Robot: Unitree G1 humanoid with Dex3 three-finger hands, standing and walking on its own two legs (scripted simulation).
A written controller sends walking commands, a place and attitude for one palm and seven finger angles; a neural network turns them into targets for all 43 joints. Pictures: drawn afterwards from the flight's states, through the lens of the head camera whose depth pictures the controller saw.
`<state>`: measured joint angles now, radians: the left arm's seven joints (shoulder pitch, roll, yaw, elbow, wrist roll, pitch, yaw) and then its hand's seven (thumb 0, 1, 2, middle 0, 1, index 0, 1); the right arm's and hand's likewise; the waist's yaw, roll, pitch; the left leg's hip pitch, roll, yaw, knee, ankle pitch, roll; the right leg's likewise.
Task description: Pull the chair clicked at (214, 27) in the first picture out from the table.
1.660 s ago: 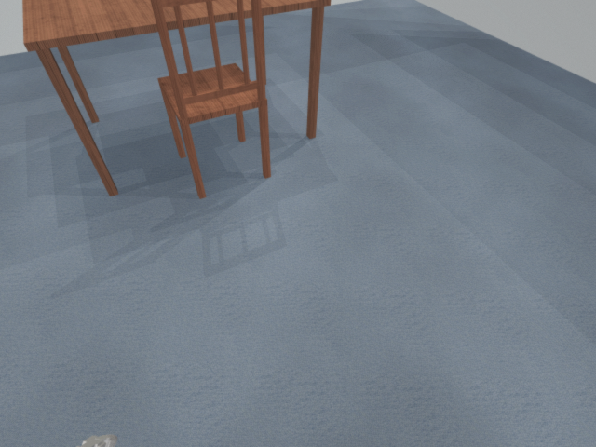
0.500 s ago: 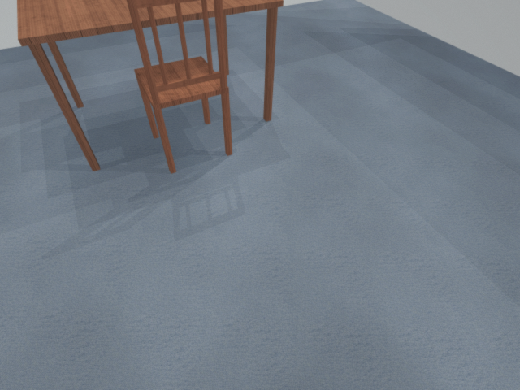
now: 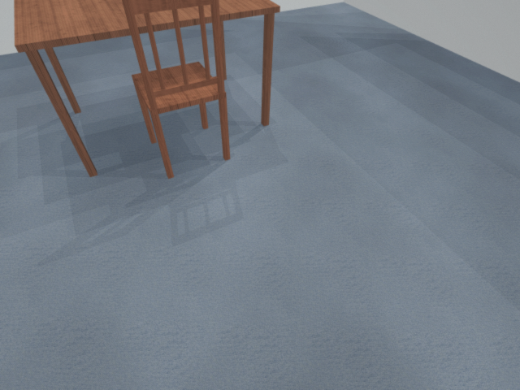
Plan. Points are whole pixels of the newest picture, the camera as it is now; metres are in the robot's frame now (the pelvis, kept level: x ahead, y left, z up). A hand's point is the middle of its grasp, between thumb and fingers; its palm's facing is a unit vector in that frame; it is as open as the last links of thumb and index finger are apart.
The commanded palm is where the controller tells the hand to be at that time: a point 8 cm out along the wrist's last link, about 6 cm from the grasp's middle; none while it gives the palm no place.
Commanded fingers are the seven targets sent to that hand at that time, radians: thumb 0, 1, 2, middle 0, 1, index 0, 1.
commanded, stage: walk to a spot facing it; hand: left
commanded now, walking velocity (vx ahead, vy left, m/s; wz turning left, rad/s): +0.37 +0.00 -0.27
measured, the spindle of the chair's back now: (180, 49) +1.40 +0.43 -0.09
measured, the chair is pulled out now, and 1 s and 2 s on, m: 0.00 0.00 0.00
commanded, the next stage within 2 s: turn to face it in 1.78 s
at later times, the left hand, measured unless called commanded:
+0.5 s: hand (176, 350) +0.23 +0.18 -0.19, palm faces -0.14 -0.98 -0.16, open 7.3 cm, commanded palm none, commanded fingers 0.00 0.90 0.90 -0.20 -0.30 -0.20 -0.30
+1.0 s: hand (205, 281) +0.38 +0.15 -0.20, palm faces -0.08 -0.99 -0.11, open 7.3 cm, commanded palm none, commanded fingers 0.00 0.90 0.90 -0.20 -0.30 -0.20 -0.30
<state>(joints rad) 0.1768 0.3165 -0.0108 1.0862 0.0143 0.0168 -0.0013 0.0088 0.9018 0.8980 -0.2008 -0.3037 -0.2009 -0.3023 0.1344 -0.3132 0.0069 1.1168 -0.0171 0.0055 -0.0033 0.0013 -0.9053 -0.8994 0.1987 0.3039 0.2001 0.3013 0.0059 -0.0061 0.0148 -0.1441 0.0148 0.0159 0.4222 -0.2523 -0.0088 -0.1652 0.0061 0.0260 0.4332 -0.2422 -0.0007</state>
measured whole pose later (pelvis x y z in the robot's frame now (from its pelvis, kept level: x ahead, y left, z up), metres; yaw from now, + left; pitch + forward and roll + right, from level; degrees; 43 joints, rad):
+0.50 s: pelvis +0.15 +0.00 -0.02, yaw -7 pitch -1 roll -1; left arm 0.18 0.20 0.05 1.02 0.02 0.02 -0.03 0.02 0.93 0.90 -0.20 -0.30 -0.20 -0.30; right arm 0.52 -0.11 0.00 1.19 -0.03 -0.07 -0.04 0.00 -0.91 -0.90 0.20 0.30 0.20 0.30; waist -0.04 0.00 0.10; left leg 0.15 0.06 0.14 0.34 -0.46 -0.01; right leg -0.56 -0.05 -0.13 0.86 -0.29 -0.05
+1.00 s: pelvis +0.37 -0.02 -0.01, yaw -9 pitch -1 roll -3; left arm 0.35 0.17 0.04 1.07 0.02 -0.05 -0.01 0.01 0.91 0.90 -0.20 -0.30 -0.20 -0.30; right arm 0.17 -0.17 -0.05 1.00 -0.02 -0.04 0.02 0.00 -0.93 -0.90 0.19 0.30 0.20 0.30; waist 0.02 -0.02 0.01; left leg -0.42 0.13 0.12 0.65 -0.24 0.00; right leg -0.11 0.02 -0.15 0.48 -0.35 -0.02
